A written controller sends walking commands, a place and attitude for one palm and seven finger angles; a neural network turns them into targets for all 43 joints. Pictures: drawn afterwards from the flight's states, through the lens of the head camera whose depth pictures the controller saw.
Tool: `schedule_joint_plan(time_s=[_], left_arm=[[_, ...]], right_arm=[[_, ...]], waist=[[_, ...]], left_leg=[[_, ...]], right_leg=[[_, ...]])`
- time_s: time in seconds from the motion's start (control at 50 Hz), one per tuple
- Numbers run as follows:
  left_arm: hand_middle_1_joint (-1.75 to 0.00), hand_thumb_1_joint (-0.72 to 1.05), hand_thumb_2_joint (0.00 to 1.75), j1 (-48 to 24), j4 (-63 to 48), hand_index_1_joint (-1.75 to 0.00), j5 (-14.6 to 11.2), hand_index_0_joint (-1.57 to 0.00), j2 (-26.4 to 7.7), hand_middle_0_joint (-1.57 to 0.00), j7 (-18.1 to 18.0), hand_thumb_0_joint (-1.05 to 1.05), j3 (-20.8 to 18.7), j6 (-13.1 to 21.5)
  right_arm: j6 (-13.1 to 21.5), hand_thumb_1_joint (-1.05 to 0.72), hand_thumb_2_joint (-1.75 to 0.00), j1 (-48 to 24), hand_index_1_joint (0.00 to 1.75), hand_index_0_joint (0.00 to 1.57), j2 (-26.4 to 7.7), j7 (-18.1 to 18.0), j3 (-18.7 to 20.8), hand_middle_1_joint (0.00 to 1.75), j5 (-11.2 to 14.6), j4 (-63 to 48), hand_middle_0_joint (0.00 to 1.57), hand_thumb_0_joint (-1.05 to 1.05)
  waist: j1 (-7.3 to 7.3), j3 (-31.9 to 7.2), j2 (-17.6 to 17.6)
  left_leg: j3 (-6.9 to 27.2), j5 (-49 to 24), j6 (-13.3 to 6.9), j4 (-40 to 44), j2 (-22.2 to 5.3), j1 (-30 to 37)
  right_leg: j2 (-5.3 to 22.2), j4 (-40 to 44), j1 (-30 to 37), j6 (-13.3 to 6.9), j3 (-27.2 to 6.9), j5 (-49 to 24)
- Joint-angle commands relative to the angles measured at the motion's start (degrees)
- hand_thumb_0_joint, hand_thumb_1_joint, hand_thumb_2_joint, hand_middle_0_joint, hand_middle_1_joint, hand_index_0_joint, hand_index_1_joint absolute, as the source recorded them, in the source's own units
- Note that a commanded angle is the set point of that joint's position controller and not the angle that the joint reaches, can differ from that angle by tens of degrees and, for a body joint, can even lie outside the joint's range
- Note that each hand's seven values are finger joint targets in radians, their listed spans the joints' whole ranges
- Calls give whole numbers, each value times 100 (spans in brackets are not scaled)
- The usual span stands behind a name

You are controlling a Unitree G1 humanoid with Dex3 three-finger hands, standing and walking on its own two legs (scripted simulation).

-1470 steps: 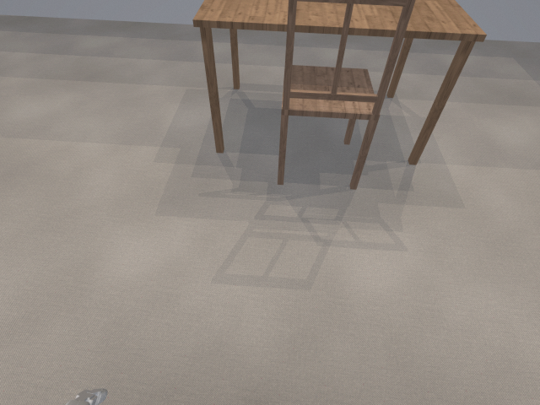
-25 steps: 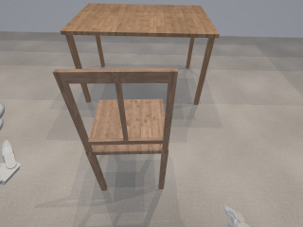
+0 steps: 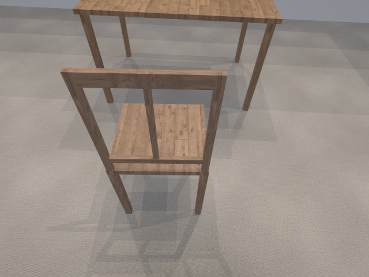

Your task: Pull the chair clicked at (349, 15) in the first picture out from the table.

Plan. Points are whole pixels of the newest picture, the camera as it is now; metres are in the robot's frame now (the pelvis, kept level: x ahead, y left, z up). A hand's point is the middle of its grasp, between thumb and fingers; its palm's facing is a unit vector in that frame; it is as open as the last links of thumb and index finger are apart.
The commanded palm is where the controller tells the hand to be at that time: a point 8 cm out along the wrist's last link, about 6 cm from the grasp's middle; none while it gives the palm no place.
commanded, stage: let the arm hang, fingers relaxed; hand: left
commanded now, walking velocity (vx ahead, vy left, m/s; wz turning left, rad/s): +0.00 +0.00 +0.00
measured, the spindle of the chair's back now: (152, 128) +0.55 +0.13 -0.06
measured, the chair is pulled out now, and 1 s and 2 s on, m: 0.67 0.67 0.67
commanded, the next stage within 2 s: look to check the result in 0.62 s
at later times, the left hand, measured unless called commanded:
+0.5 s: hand out of the picture -0.02 +0.14 -0.17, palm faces +0.03 -0.99 -0.14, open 7.4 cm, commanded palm none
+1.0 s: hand out of the picture -0.01 +0.15 -0.17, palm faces +0.04 -0.98 -0.17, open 7.4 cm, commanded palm none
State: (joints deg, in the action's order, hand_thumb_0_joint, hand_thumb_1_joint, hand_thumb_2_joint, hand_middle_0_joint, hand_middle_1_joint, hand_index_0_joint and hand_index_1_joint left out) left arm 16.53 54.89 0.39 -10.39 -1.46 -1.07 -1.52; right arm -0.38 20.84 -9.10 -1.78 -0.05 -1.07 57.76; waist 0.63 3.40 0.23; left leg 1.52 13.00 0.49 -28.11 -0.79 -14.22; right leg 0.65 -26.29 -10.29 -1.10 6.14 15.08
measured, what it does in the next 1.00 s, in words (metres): stands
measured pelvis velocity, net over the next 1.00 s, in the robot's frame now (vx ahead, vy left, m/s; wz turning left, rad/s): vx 0.01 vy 0.00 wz -0.01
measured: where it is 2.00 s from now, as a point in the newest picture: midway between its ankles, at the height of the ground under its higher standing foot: outside the picture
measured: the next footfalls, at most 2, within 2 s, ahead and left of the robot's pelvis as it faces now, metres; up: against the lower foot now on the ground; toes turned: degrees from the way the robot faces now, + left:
none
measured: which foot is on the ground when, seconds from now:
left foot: down 0.00-1.00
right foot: down 0.00-1.00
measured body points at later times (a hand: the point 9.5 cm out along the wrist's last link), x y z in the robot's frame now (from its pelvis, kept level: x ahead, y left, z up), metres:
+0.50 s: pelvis +0.00 +0.00 +0.00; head +0.01 -0.01 +0.45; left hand -0.02 +0.20 -0.16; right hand -0.02 -0.21 -0.16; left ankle +0.02 +0.13 -0.74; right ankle -0.01 -0.11 -0.74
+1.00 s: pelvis +0.01 +0.00 +0.00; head +0.02 -0.01 +0.45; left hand -0.01 +0.20 -0.16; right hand -0.03 -0.20 -0.16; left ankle +0.02 +0.13 -0.74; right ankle -0.01 -0.11 -0.74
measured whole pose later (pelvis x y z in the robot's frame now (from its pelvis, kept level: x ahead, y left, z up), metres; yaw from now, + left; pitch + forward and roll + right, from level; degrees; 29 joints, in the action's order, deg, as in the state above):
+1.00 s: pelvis +0.01 +0.00 +0.00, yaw -1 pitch -1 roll +0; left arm 19.0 61.7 0.3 -6.0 -2.1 -0.1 -0.3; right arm 0.7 20.1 -5.8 -2.4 -0.3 -0.7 62.9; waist 0.1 3.0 1.1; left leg 0.6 13.0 0.7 -26.4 -0.8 -12.1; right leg 0.7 -26.3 -9.3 -1.3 5.2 15.8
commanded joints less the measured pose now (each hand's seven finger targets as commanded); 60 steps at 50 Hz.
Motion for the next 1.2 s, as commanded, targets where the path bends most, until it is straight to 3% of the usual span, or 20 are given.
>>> schedule_joint_plan(time_s=[0.0,0.06,0.28,0.48,0.76,0.88,0.94,1.18], left_arm=[[-30,90,90,331,28,-30,-3,-20,-417,-20,-27,0,-13,108],[-30,90,90,432,192,-30,-6,-20,-395,-20,-39,0,18,113],[-30,90,90,689,511,-30,8,-20,-222,-20,-77,0,68,139],[-30,90,90,763,577,-30,8,-20,-95,-20,-89,0,43,145],[-30,90,90,787,581,-30,-4,-20,-39,-20,-89,0,22,160],[-30,90,90,768,583,-30,-7,-20,-51,-20,-93,0,30,163],[-30,90,90,771,568,-30,-8,-20,-53,-20,-97,0,22,174],[-30,90,90,758,568,-30,-7,-20,-61,-20,-94,0,22,174]], right_arm=[[97,-90,-90,258,30,20,-547,-33,124,30,32,-136,20,0],[88,-90,-90,324,30,20,-507,-31,108,30,36,-20,20,0],[97,-90,-90,375,30,20,-273,-46,57,30,50,301,20,0],[110,-90,-90,413,30,20,-122,-71,61,30,51,372,20,0],[134,-90,-90,507,30,20,-98,-84,79,30,49,402,20,0],[130,-90,-90,481,30,20,-85,-90,78,30,58,439,20,0],[146,-90,-90,491,30,20,-95,-92,78,30,56,447,20,0],[140,-90,-90,409,30,20,-113,-104,71,30,67,434,20,0]], waist=[[-57,-23,66],[-44,-26,-116],[-39,313,-212],[-57,440,90],[-64,162,14],[-71,271,-122],[-56,128,-8],[-65,253,17]], left_leg=[[431,-444,-322,634,-445,-76],[391,-266,-321,637,-423,9],[292,-284,-331,649,-404,118],[278,-163,-308,661,-390,4],[318,-467,-311,579,-387,106],[298,-582,-314,584,-397,104],[285,-778,-306,554,-410,194],[303,-808,-319,592,-415,214]], right_leg=[[516,561,88,-201,-597,-459],[537,616,-10,-208,-655,-280],[519,694,-343,-208,-710,-176],[511,700,-367,-226,-715,-83],[550,610,-191,-233,-687,-313],[521,629,-186,-237,-660,-421],[551,578,-105,-232,-678,-590],[531,636,-103,-221,-658,-614]])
